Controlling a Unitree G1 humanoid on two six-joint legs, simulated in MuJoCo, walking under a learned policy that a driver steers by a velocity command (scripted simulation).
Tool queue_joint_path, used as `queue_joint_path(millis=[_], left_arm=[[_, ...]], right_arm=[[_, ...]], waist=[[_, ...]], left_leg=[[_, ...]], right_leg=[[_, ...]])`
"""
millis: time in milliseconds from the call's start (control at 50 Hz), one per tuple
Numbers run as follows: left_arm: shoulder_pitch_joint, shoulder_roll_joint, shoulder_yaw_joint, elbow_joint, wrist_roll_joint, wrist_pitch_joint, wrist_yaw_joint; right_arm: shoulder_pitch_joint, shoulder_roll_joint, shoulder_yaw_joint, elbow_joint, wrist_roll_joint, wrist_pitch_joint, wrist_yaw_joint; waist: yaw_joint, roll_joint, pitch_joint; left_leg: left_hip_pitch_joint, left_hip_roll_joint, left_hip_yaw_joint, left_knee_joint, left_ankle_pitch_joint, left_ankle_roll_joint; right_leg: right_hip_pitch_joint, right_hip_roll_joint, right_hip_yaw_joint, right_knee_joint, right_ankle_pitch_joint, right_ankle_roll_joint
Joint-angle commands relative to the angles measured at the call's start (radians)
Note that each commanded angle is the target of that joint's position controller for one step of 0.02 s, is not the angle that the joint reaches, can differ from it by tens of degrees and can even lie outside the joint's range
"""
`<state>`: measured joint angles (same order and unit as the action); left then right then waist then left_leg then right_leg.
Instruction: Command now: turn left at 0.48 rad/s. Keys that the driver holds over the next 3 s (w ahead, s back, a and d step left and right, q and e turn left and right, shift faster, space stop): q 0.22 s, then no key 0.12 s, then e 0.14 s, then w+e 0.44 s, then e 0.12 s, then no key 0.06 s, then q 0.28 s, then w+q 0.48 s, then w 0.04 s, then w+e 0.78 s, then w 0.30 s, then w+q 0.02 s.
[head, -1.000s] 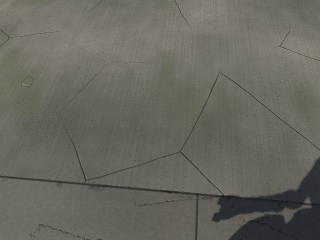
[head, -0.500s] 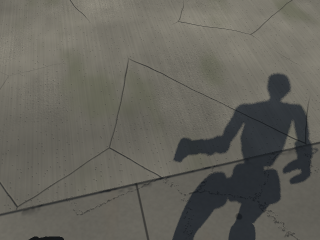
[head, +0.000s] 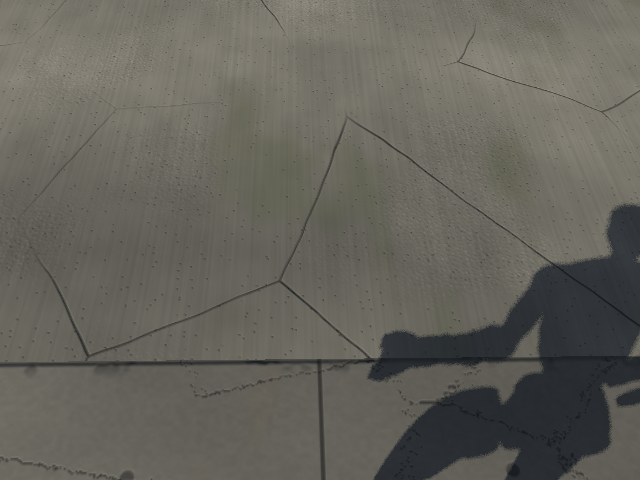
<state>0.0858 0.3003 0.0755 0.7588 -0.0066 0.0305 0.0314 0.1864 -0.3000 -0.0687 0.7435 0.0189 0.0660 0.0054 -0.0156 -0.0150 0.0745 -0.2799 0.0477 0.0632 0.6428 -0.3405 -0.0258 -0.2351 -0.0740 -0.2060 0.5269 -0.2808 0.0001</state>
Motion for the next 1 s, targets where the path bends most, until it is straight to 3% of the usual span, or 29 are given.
queue_joint_path(millis=[20, 40, 60, 80, 100, 120, 140, 200, 340, 420, 460, 480, 500, 520, 540, 560, 580, 620, 660, 680, 700, 720, 740, 760, 820, 860, 920, 960, 1000], left_arm=[[0.020, 0.092, 0.028, -0.038, 0.009, -0.010, -0.003], [-0.071, 0.057, 0.012, -0.105, 0.041, -0.014, 0.000], [-0.126, 0.094, 0.023, -0.115, 0.022, -0.016, 0.006], [-0.110, 0.116, 0.032, -0.108, 0.000, -0.013, 0.006], [-0.079, 0.123, 0.039, -0.085, -0.001, -0.012, 0.010], [-0.066, 0.138, 0.045, -0.072, 0.009, -0.011, 0.017], [-0.046, 0.136, 0.047, -0.063, 0.015, -0.013, 0.017], [-0.013, 0.111, 0.043, -0.057, 0.005, -0.019, 0.012], [-0.029, 0.090, 0.028, -0.059, 0.001, -0.026, 0.003], [0.011, 0.074, 0.014, -0.036, 0.001, -0.036, -0.013], [0.041, 0.064, 0.007, -0.025, 0.002, -0.044, -0.021], [0.038, 0.081, 0.006, -0.027, 0.010, -0.048, -0.023], [0.050, 0.123, 0.010, -0.032, 0.017, -0.049, -0.019], [0.043, 0.191, 0.021, -0.037, 0.005, -0.046, -0.014], [0.061, 0.200, 0.031, -0.022, -0.019, -0.041, -0.017], [0.094, 0.176, 0.028, -0.018, -0.021, -0.042, -0.021], [0.129, 0.162, 0.022, -0.007, -0.014, -0.047, -0.021], [0.132, 0.162, 0.020, -0.008, -0.015, -0.059, -0.018], [0.059, 0.149, 0.017, -0.042, -0.022, -0.057, -0.010], [-0.001, 0.112, 0.007, -0.077, -0.024, -0.057, -0.008], [-0.044, 0.050, -0.009, -0.115, -0.026, -0.065, -0.006], [-0.055, 0.057, -0.011, -0.153, -0.027, -0.076, -0.009], [-0.021, 0.101, 0.004, -0.148, -0.030, -0.084, -0.011], [0.026, 0.101, 0.008, -0.131, -0.038, -0.087, -0.017], [0.004, 0.065, -0.002, -0.139, -0.034, -0.085, -0.045], [-0.033, 0.026, -0.018, -0.168, -0.032, -0.085, -0.068], [-0.114, -0.012, -0.041, -0.221, -0.026, -0.091, -0.096], [-0.124, 0.014, -0.033, -0.240, -0.020, -0.090, -0.105], [-0.045, 0.072, -0.004, -0.235, -0.013, -0.084, -0.106]], right_arm=[[0.114, -0.205, -0.063, -0.045, -0.004, -0.012, -0.011], [0.114, -0.302, -0.077, -0.076, -0.024, -0.027, -0.017], [0.130, -0.266, -0.068, -0.084, -0.052, -0.054, -0.006], [0.079, -0.238, -0.059, -0.084, -0.045, -0.074, -0.004], [0.018, -0.215, -0.056, -0.089, -0.023, -0.081, -0.010], [-0.023, -0.179, -0.044, -0.097, -0.005, -0.079, -0.018], [-0.034, -0.162, -0.034, -0.104, -0.001, -0.076, -0.026], [-0.008, -0.161, -0.031, -0.115, -0.011, -0.070, -0.035], [-0.013, -0.165, -0.026, -0.113, -0.023, -0.055, -0.039], [-0.051, -0.091, 0.010, -0.085, -0.039, -0.057, -0.023], [-0.070, -0.082, 0.019, -0.062, -0.035, -0.061, -0.017], [-0.042, -0.085, 0.019, -0.044, -0.032, -0.067, -0.016], [-0.015, -0.085, 0.020, -0.037, -0.047, -0.076, -0.017], [0.035, -0.099, 0.014, -0.037, -0.062, -0.083, -0.015], [0.003, -0.090, 0.015, -0.050, -0.058, -0.087, -0.019], [-0.049, -0.097, 0.011, -0.058, -0.043, -0.090, -0.022], [-0.075, -0.083, 0.008, -0.068, -0.025, -0.096, -0.025], [-0.076, -0.060, 0.008, -0.082, -0.006, -0.114, -0.020], [0.000, -0.059, -0.002, -0.057, -0.005, -0.142, -0.009], [0.068, -0.093, -0.016, -0.034, -0.011, -0.150, -0.008], [0.162, -0.142, -0.034, -0.006, -0.019, -0.155, -0.009], [0.189, -0.193, -0.049, 0.009, -0.018, -0.157, -0.004], [0.181, -0.145, -0.039, 0.008, -0.023, -0.161, -0.008], [0.172, -0.107, -0.030, 0.006, -0.022, -0.164, -0.013], [0.151, -0.086, -0.024, 0.007, -0.021, -0.154, -0.014], [0.142, -0.096, -0.024, 0.006, -0.022, -0.148, -0.018], [0.149, -0.140, -0.030, 0.013, -0.013, -0.146, -0.024], [0.153, -0.176, -0.036, 0.019, -0.007, -0.140, -0.027], [0.152, -0.206, -0.043, 0.020, 0.001, -0.134, -0.036]], waist=[[-0.012, 0.146, -0.144], [-0.026, 0.350, -0.120], [-0.077, 0.210, -0.188], [-0.040, 0.160, -0.149], [-0.007, 0.116, -0.119], [0.006, 0.107, -0.105], [0.018, 0.117, -0.116], [0.019, 0.116, -0.150], [-0.017, 0.163, -0.117], [-0.017, 0.160, -0.125], [0.016, 0.139, -0.110], [0.020, 0.107, -0.097], [0.003, 0.056, -0.130], [-0.059, -0.054, -0.135], [-0.042, -0.123, -0.136], [-0.003, -0.144, -0.091], [0.009, -0.175, -0.045], [-0.004, -0.233, 0.021], [-0.057, -0.193, -0.022], [-0.094, -0.112, -0.043], [-0.122, 0.050, -0.064], [-0.113, 0.181, -0.020], [-0.087, 0.138, 0.017], [-0.062, 0.095, 0.014], [-0.060, 0.094, 0.008], [-0.065, 0.093, 0.006], [-0.084, 0.095, 0.020], [-0.069, 0.112, 0.019], [-0.006, 0.151, -0.054]], left_leg=[[0.249, 0.108, -0.219, -0.273, 0.481, 0.126], [0.294, 0.351, -0.578, -0.294, 0.761, 0.338], [0.262, 0.368, -0.592, -0.323, 0.680, 0.423], [0.244, 0.310, -0.493, -0.328, 0.586, 0.373], [0.229, 0.245, -0.418, -0.322, 0.499, 0.306], [0.224, 0.216, -0.389, -0.319, 0.491, 0.266], [0.203, 0.188, -0.361, -0.318, 0.538, 0.255], [0.228, 0.160, -0.340, -0.315, 0.573, 0.258], [0.186, 0.143, -0.360, -0.312, 0.404, 0.256], [0.112, 0.138, -0.328, -0.294, 0.398, 0.248], [0.079, 0.120, -0.307, -0.269, 0.378, 0.217], [0.073, 0.095, -0.296, -0.261, 0.327, 0.177], [0.063, 0.049, -0.266, -0.229, 0.180, 0.129], [0.034, -0.040, -0.194, -0.190, 0.006, 0.093], [0.023, -0.103, -0.106, -0.140, -0.105, 0.065], [-0.005, -0.119, -0.063, -0.069, -0.162, 0.051], [-0.050, -0.121, -0.045, -0.011, -0.173, 0.050], [-0.055, -0.100, -0.083, -0.052, -0.137, 0.072], [0.137, -0.066, -0.112, -0.201, -0.048, 0.105], [0.270, -0.002, -0.181, -0.265, -0.057, 0.125], [0.419, 0.114, -0.362, -0.361, -0.180, 0.170], [0.457, 0.301, -0.604, -0.454, -0.177, 0.260], [0.460, 0.361, -0.629, -0.438, -0.043, 0.306], [0.491, 0.342, -0.551, -0.426, 0.064, 0.294], [0.489, 0.253, -0.286, -0.440, 0.332, 0.208], [0.401, 0.205, -0.157, -0.461, 0.418, 0.191], [0.278, 0.165, -0.028, -0.485, 0.409, 0.175], [0.242, 0.165, 0.027, -0.437, 0.616, 0.154], [0.262, 0.174, 0.070, -0.280, 0.963, 0.117]], right_leg=[[-0.120, -0.108, 0.035, 0.223, 0.063, -0.010], [-0.397, 0.067, 0.061, 0.471, -0.401, 0.077], [-0.413, 0.073, 0.226, 0.641, -0.450, 0.072], [-0.434, 0.051, 0.261, 0.677, -0.360, 0.054], [-0.443, 0.034, 0.270, 0.653, -0.258, 0.047], [-0.448, 0.027, 0.277, 0.624, -0.189, 0.050], [-0.408, 0.038, 0.273, 0.634, -0.133, 0.059], [-0.372, 0.064, 0.271, 0.598, -0.056, 0.079], [-0.267, 0.049, 0.264, 0.308, -0.037, 0.105], [-0.084, 0.025, 0.235, 0.141, -0.033, 0.087], [0.026, 0.039, 0.211, -0.048, 0.091, 0.062], [0.070, 0.036, 0.228, -0.147, 0.222, 0.044], [0.128, -0.015, 0.298, -0.125, 0.372, 0.023], [0.125, -0.056, 0.358, -0.074, 0.401, -0.035], [0.072, -0.055, 0.396, -0.097, 0.096, -0.109], [0.010, -0.082, 0.497, -0.179, -0.192, -0.155], [-0.018, -0.122, 0.604, -0.258, -0.376, -0.187], [-0.060, -0.149, 0.710, -0.308, -0.434, -0.213], [-0.149, -0.087, 0.642, -0.258, -0.346, -0.166], [-0.261, -0.022, 0.552, -0.150, -0.273, -0.113], [-0.417, 0.094, 0.387, 0.092, -0.196, -0.047], [-0.567, 0.107, 0.325, 0.284, -0.232, -0.028], [-0.655, 0.056, 0.363, 0.445, -0.271, -0.027], [-0.696, 0.034, 0.385, 0.525, -0.223, -0.034], [-0.718, -0.011, 0.331, 0.546, -0.061, -0.029], [-0.642, -0.011, 0.262, 0.469, 0.034, -0.001], [-0.478, -0.003, 0.184, 0.261, 0.171, 0.010], [-0.352, 0.042, 0.123, 0.166, 0.187, -0.006], [-0.206, 0.109, 0.089, 0.128, 0.180, -0.047]])
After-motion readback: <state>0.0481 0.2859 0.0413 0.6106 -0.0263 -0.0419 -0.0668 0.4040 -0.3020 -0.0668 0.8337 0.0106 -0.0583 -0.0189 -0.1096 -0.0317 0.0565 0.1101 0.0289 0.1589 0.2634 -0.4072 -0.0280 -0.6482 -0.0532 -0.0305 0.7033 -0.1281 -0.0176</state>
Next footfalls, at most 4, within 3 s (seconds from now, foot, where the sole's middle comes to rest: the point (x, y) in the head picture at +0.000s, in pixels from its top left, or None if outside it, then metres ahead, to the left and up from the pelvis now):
0.02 left None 0.02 0.11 -0.77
0.50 right None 0.09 -0.12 -0.77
1.06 right None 0.35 -0.16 -0.77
1.70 left None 0.39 0.09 -0.77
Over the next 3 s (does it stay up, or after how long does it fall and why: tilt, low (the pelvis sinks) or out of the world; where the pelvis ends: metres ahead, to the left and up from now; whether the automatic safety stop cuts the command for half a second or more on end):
stays up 1.05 0.03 0.01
